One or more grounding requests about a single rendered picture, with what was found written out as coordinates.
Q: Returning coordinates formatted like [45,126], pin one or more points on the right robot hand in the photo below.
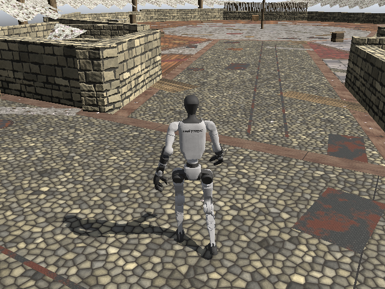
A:
[215,158]

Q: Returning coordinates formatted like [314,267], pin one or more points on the robot right thigh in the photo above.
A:
[207,186]

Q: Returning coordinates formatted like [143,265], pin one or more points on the right robot upper arm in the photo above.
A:
[210,126]

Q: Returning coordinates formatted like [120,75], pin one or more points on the left robot forearm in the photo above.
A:
[162,163]

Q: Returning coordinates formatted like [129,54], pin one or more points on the right robot forearm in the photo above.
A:
[219,154]

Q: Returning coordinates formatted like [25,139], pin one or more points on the left robot upper arm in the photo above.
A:
[173,127]

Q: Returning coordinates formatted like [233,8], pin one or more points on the left robot hand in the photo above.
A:
[157,183]

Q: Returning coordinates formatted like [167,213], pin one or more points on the right robot shin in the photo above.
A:
[210,223]

